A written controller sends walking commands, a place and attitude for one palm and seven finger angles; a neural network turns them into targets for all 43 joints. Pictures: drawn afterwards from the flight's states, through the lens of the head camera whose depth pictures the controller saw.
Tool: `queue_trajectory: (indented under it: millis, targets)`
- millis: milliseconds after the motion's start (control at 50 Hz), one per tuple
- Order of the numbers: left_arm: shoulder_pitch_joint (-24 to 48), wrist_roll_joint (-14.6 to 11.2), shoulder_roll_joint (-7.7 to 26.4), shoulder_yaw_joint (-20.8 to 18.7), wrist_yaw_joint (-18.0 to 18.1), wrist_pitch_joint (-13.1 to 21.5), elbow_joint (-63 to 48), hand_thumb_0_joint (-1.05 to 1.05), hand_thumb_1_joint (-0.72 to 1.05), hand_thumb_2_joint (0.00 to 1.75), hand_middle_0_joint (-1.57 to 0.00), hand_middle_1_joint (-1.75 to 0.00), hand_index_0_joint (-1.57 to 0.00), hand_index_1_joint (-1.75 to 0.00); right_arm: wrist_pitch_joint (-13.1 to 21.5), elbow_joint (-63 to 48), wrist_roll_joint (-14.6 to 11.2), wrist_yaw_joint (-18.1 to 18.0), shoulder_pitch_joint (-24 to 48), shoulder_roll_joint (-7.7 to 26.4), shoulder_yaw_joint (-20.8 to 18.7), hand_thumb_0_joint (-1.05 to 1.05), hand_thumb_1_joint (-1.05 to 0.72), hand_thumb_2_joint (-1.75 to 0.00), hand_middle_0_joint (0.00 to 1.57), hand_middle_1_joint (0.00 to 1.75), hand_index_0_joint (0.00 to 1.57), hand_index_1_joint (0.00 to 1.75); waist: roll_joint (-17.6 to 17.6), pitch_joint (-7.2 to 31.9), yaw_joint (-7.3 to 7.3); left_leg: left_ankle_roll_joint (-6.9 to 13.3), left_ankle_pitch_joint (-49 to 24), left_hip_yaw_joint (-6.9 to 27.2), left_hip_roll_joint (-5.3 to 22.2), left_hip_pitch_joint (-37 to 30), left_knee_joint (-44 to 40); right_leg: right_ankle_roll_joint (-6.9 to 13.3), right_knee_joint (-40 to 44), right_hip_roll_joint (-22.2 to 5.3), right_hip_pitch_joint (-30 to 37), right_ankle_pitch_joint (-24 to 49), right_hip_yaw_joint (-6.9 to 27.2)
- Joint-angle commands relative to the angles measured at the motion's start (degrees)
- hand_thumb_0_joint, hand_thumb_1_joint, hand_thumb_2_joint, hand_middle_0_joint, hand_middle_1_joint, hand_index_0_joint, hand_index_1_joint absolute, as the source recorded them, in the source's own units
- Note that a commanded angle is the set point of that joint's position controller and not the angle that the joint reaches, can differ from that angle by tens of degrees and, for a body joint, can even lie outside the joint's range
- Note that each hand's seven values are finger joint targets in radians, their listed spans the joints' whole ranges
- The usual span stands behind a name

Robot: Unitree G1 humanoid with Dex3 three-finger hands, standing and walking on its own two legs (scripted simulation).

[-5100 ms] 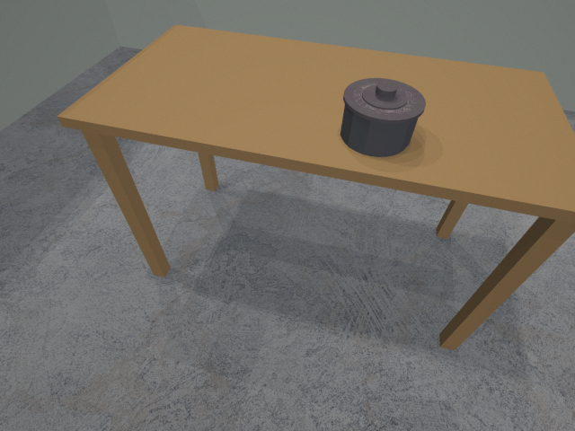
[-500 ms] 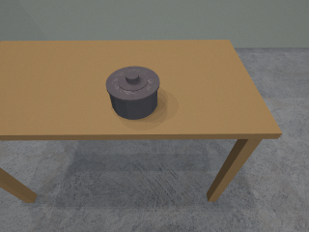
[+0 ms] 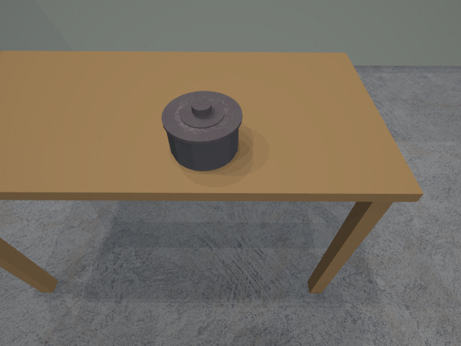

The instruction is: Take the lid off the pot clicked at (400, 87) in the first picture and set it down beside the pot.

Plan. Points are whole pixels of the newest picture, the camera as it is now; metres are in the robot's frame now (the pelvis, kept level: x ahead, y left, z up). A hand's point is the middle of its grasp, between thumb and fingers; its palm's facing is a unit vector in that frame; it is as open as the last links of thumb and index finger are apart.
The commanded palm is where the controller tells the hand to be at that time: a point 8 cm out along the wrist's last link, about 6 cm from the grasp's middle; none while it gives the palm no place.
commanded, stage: shuffle to correct the standing spot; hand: left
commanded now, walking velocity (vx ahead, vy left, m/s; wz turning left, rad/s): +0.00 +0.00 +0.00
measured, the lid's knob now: (201, 107) +0.55 +0.10 +0.11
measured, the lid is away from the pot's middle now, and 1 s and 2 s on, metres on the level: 0.00 0.00 0.00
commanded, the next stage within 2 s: come to a stop and stand still in 0.50 s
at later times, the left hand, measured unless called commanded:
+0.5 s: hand out of the picture +0.03 +0.16 -0.18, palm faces +0.06 -0.98 -0.21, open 7.4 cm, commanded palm none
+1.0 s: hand (160, 325) +0.19 +0.16 -0.17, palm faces +0.12 -0.95 -0.28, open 7.3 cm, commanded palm none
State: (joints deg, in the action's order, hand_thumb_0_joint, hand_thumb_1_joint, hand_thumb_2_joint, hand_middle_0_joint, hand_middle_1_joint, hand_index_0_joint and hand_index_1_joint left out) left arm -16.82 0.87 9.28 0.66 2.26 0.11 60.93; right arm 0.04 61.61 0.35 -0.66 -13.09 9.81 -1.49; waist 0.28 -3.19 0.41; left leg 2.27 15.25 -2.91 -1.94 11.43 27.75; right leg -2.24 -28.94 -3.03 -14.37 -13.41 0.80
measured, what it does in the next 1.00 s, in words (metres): walks ahead: right foot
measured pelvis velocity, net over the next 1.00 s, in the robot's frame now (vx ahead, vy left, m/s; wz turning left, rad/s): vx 0.13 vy -0.04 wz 0.10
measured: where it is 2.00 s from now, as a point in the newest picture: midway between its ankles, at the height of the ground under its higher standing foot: outside the picture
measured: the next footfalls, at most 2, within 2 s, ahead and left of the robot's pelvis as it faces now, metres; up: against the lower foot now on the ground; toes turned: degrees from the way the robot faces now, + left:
right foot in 0.90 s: +0.20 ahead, -0.14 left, +0.00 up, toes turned +3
left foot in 1.20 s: +0.13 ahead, +0.08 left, +0.00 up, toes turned +5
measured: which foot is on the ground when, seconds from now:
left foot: down 0.00-0.92, up 0.94-1.00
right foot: down 0.00-0.70, up 0.72-0.88, down 0.90-1.00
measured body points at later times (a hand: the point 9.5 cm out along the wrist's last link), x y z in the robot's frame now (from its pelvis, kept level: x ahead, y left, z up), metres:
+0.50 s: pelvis +0.05 -0.02 -0.01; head +0.07 -0.02 +0.44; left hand +0.03 +0.21 -0.16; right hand +0.04 -0.23 -0.17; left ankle +0.00 +0.09 -0.74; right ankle +0.02 -0.14 -0.74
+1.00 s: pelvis +0.13 -0.04 -0.01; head +0.18 -0.05 +0.43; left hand +0.18 +0.21 -0.15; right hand +0.13 -0.27 -0.18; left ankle +0.03 +0.07 -0.70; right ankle +0.16 -0.16 -0.74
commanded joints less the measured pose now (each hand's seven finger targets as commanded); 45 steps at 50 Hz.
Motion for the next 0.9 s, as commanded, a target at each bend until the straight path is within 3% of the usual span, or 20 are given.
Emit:
queue_trajectory:
  millis: [0,60,140,220,300,360,460,500,540,580,620,640,660,680,700,740,820,840,860,880]
  targets:
    - [-2.65,-0.09,7.10,-1.36,0.29,1.05,-1.80,0.00,0.90,0.90,-0.20,-0.30,-0.20,-0.30,1.13,-2.38,0.15,-0.48,-1.72,5.04,-0.77,0.00,-0.90,-0.90,0.20,0.30,0.20,0.30,-0.78,0.35,-0.48,-0.19,-5.20,6.87,6.26,-0.60,-5.66,3.40,5.54,-3.18,-1.95,3.41,3.97]
    - [-2.80,0.01,6.98,-1.33,0.31,1.18,-1.41,0.00,0.90,0.90,-0.20,-0.30,-0.20,-0.30,1.17,-1.79,0.11,-0.46,-2.00,4.49,-0.68,0.00,-0.90,-0.90,0.20,0.30,0.20,0.30,-0.56,0.03,-0.53,-0.32,-5.27,6.81,6.26,-0.39,-5.92,3.42,5.67,-3.16,-1.99,3.51,4.29]
    - [-3.45,0.31,6.62,-1.53,-0.18,0.77,-1.06,0.00,0.90,0.90,-0.20,-0.30,-0.20,-0.30,0.74,-1.53,0.61,-0.32,-2.21,4.52,-0.87,0.00,-0.90,-0.90,0.20,0.30,0.20,0.30,0.12,-2.63,-0.38,0.01,10.66,7.87,6.17,1.80,-8.12,3.83,7.19,-2.08,-4.32,-11.26,4.15]
    - [-4.09,0.40,6.68,-2.11,-0.63,0.65,-1.47,0.00,0.90,0.90,-0.20,-0.30,-0.20,-0.30,0.57,-1.92,0.92,-0.25,-3.01,4.30,-1.15,0.00,-0.90,-0.90,0.20,0.30,0.20,0.30,-1.37,-4.26,-0.37,0.42,14.71,8.01,6.15,3.62,-7.20,4.83,7.40,-1.88,-6.40,-16.58,5.34]
    - [-4.56,0.32,6.14,-2.50,-0.98,1.12,-1.71,0.00,0.90,0.90,-0.20,-0.30,-0.20,-0.30,1.26,-1.86,0.82,-0.37,-4.41,3.89,-1.31,0.00,-0.90,-0.90,0.20,0.30,0.20,0.30,1.28,-3.92,-0.51,1.17,12.22,9.10,7.21,3.33,-7.50,5.26,4.52,-1.24,-5.57,-11.66,3.73]
    - [-5.95,0.35,5.65,-2.73,-0.98,1.79,-1.44,0.00,0.90,0.90,-0.20,-0.30,-0.20,-0.30,2.17,-1.35,0.54,-0.55,-5.79,3.80,-1.33,0.00,-0.90,-0.90,0.20,0.30,0.20,0.30,2.17,-0.51,-0.25,2.26,1.67,9.80,8.05,1.82,-5.57,5.16,0.56,-1.04,-1.54,-1.95,1.50]
    - [-8.49,0.20,5.93,-3.53,-0.67,2.10,-0.34,0.00,0.90,0.90,-0.20,-0.30,-0.20,-0.30,2.63,-0.78,0.45,-1.13,-6.28,3.07,-1.56,0.00,-0.90,-0.90,0.20,0.30,0.20,0.30,-1.72,0.69,0.60,1.84,-10.30,5.80,6.47,3.59,3.05,6.50,-0.20,-2.92,4.14,7.13,2.36]
    - [-10.08,0.13,7.22,-4.23,-0.47,2.09,0.04,0.00,0.90,0.90,-0.20,-0.30,-0.20,-0.30,2.60,-1.33,0.45,-1.19,-5.45,2.20,-1.49,0.00,-0.90,-0.90,0.20,0.30,0.20,0.30,-6.17,0.45,1.14,0.52,-7.55,2.21,4.07,8.55,8.82,8.85,1.65,-6.09,8.49,11.83,6.49]
    - [-11.40,0.31,8.34,-4.89,-0.17,1.97,0.64,0.00,0.90,0.90,-0.20,-0.30,-0.20,-0.30,2.28,-1.76,0.33,-1.31,-3.81,1.09,-1.67,0.00,-0.90,-0.90,0.20,0.30,0.20,0.30,-10.56,-0.17,1.32,-0.77,4.35,-0.27,2.58,12.92,14.19,13.06,3.71,-10.71,11.07,16.35,12.11]
    - [-9.97,0.59,8.23,-4.85,0.04,1.81,0.04,0.00,0.90,0.90,-0.20,-0.30,-0.20,-0.30,2.06,-2.25,0.33,-1.11,-2.23,0.36,-1.62,0.00,-0.90,-0.90,0.20,0.30,0.20,0.30,-8.11,-1.08,1.06,-0.82,9.80,0.12,2.77,11.78,9.90,14.33,2.23,-11.09,9.88,18.34,11.76]
    - [-4.87,0.30,6.29,-4.41,0.24,1.39,-1.23,0.00,0.90,0.90,-0.20,-0.30,-0.20,-0.30,2.33,-0.48,0.47,-1.00,-5.79,-0.14,-1.22,0.00,-0.90,-0.90,0.20,0.30,0.20,0.30,-1.63,-2.52,-1.93,-0.44,-5.89,1.70,4.48,-0.91,-2.39,8.91,-3.80,-5.85,0.27,19.92,4.02]
    - [-3.84,0.21,4.64,-3.85,0.10,1.54,-2.09,0.00,0.90,0.90,-0.20,-0.30,-0.20,-0.30,2.67,1.50,0.89,-1.46,-10.66,2.83,-1.82,0.00,-0.90,-0.90,0.20,0.30,0.20,0.30,6.86,0.40,-3.47,2.04,-28.45,8.54,10.14,-11.23,-2.04,5.05,-12.56,-0.54,-5.78,17.90,-2.42]
    - [-1.16,0.04,3.27,-3.39,0.30,1.74,-3.48,0.00,0.90,0.90,-0.20,-0.30,-0.20,-0.30,2.36,3.18,0.95,-2.22,-16.66,5.65,-2.53,0.00,-0.90,-0.90,0.20,0.30,0.20,0.30,14.25,2.00,-5.61,5.70,-57.50,15.37,17.40,-18.45,-1.72,2.86,-20.18,2.59,-12.85,-2.27,-7.02]
    - [1.57,-0.34,4.19,-3.64,0.78,1.35,-4.10,0.00,0.90,0.90,-0.20,-0.30,-0.20,-0.30,1.56,3.94,1.12,-2.79,-19.31,6.62,-2.58,0.00,-0.90,-0.90,0.20,0.30,0.20,0.30,17.30,2.07,-6.56,8.13,-71.24,17.19,20.81,-23.98,-0.73,2.95,-25.90,2.67,-19.46,-20.31,-3.87]
    - [4.52,-0.31,4.68,-3.93,1.00,0.81,-4.41,0.00,0.90,0.90,-0.20,-0.30,-0.20,-0.30,1.10,3.88,1.28,-3.10,-18.69,5.44,-2.16,0.00,-0.90,-0.90,0.20,0.30,0.20,0.30,13.37,-0.62,-6.43,8.25,-71.15,15.66,20.46,-21.07,-0.38,3.10,-27.17,1.60,-20.84,-22.42,-0.87]
    - [6.03,-0.15,3.36,-4.12,0.56,0.40,-5.41,0.00,0.90,0.90,-0.20,-0.30,-0.20,-0.30,1.16,1.87,1.53,-3.31,-14.86,5.27,-1.91,0.00,-0.90,-0.90,0.20,0.30,0.20,0.30,9.75,-3.99,-4.55,6.75,-60.36,13.44,18.62,-15.44,-2.59,3.46,-24.91,0.33,-19.64,-19.03,-0.44]
    - [-0.72,-0.52,3.42,-4.48,-0.45,0.45,-4.06,0.00,0.90,0.90,-0.20,-0.30,-0.20,-0.30,1.32,-1.48,0.97,-3.10,-5.32,6.15,-1.61,0.00,-0.90,-0.90,0.20,0.30,0.20,0.30,8.23,1.01,1.21,2.02,-48.03,7.31,14.39,-7.84,-0.70,3.60,-4.97,0.77,-2.23,-1.30,-3.62]
    - [-5.04,-0.33,5.03,-4.86,-0.50,0.91,-2.72,0.00,0.90,0.90,-0.20,-0.30,-0.20,-0.30,1.14,-1.74,0.46,-2.89,-4.98,6.73,-2.10,0.00,-0.90,-0.90,0.20,0.30,0.20,0.30,6.11,3.46,3.10,0.19,-42.53,5.54,11.69,-5.70,4.41,3.78,1.52,0.81,4.62,11.52,-3.45]
    - [-7.69,0.11,8.77,-5.65,-0.06,1.38,-2.14,0.00,0.90,0.90,-0.20,-0.30,-0.20,-0.30,0.82,-2.16,-0.09,-2.57,-6.96,5.75,-2.64,0.00,-0.90,-0.90,0.20,0.30,0.20,0.30,-2.76,6.70,2.92,-1.82,-28.45,3.22,6.63,0.91,12.00,6.84,-0.57,-4.82,12.38,36.37,4.30]
    - [-8.66,0.10,11.69,-5.96,0.22,1.75,-2.00,0.00,0.90,0.90,-0.20,-0.30,-0.20,-0.30,0.44,-2.79,-0.59,-2.24,-8.24,4.08,-2.78,0.00,-0.90,-0.90,0.20,0.30,0.20,0.30,-11.01,10.37,2.57,-3.74,2.21,0.42,2.24,6.40,19.65,13.06,0.77,-14.91,17.77,57.77,11.97]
